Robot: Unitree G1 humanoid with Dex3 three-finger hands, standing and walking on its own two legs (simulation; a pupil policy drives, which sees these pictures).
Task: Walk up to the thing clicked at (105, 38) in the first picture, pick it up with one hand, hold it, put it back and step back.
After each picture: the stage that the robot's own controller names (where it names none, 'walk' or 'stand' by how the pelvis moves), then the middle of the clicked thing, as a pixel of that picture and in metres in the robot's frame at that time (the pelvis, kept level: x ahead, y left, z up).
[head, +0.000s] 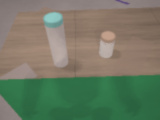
stand; (106, 44) +0.58 -0.07 -0.03
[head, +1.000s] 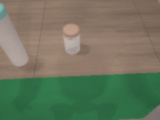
sink last; (71, 39) +0.52 +0.09 +0.01
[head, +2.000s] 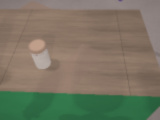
stand; (40, 54) +0.47 +0.22 +0.00
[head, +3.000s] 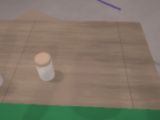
stand; (44, 67) +0.45 +0.20 -0.03
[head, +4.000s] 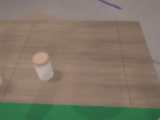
stand; (43, 66) +0.45 +0.21 -0.03
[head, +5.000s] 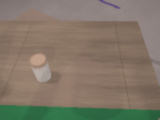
stand; (41, 68) +0.44 +0.22 -0.03
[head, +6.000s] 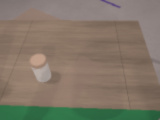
stand; (41, 68) +0.44 +0.22 -0.03
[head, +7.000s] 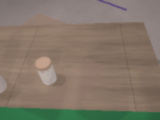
rise first; (46, 71) +0.43 +0.22 -0.03
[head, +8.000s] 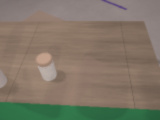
go down; (46, 67) +0.44 +0.22 -0.03
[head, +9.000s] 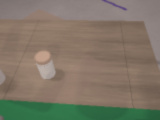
go down; (45, 65) +0.45 +0.21 -0.02
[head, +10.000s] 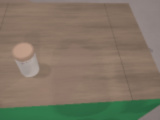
go down; (26, 60) +0.42 +0.20 +0.02
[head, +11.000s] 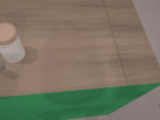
close in; (9, 44) +0.44 +0.21 +0.05
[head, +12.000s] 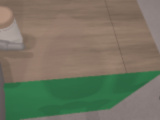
close; (6, 29) +0.48 +0.21 +0.08
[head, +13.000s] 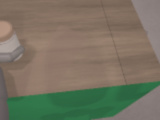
lift; (6, 42) +0.45 +0.22 +0.06
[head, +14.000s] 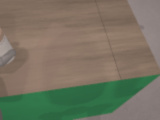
lift; out of the picture +0.44 +0.23 +0.07
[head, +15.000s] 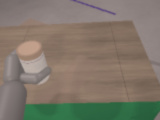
lift; (34, 63) +0.33 +0.17 +0.16
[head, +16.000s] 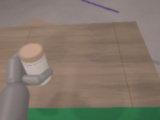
hold; (36, 65) +0.33 +0.17 +0.15
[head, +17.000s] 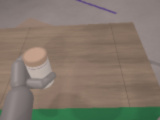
crouch; (39, 68) +0.33 +0.16 +0.13
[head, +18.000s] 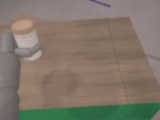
crouch; (27, 40) +0.43 +0.19 +0.15
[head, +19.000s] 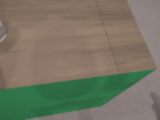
lower; out of the picture +0.51 +0.24 +0.07
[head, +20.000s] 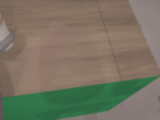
lower; out of the picture +0.49 +0.23 +0.06
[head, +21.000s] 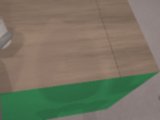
lower; out of the picture +0.50 +0.23 +0.07
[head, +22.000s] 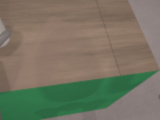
lower; out of the picture +0.50 +0.23 +0.07
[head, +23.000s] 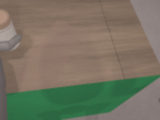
loosen; (3, 31) +0.49 +0.22 +0.07
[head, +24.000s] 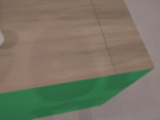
withdraw; out of the picture +0.49 +0.23 +0.07
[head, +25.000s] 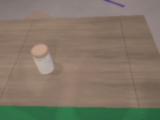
sink last; (43, 59) +0.46 +0.21 +0.02
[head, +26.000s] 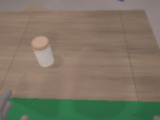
stand; (43, 52) +0.48 +0.21 +0.02
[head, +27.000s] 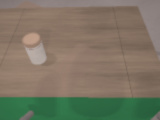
stand; (35, 49) +0.48 +0.23 +0.04
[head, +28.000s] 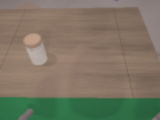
stand; (36, 49) +0.48 +0.23 +0.04
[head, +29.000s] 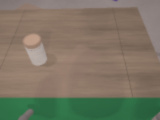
stand; (35, 50) +0.48 +0.23 +0.04
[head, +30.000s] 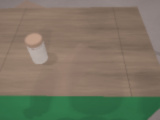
stand; (37, 49) +0.49 +0.22 +0.02
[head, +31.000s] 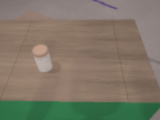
stand; (42, 58) +0.49 +0.22 -0.03
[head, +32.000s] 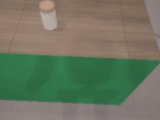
walk; (48, 15) +0.65 +0.19 -0.02
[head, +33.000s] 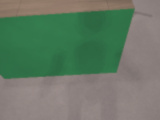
walk; out of the picture +0.94 +0.28 +0.00
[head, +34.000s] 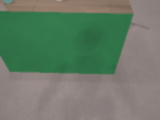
stand; out of the picture +1.09 +0.22 -0.02
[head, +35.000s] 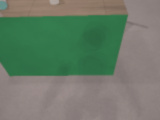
stand; out of the picture +1.09 +0.24 -0.03
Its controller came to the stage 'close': yes
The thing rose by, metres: 0.19
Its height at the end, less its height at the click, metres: +0.00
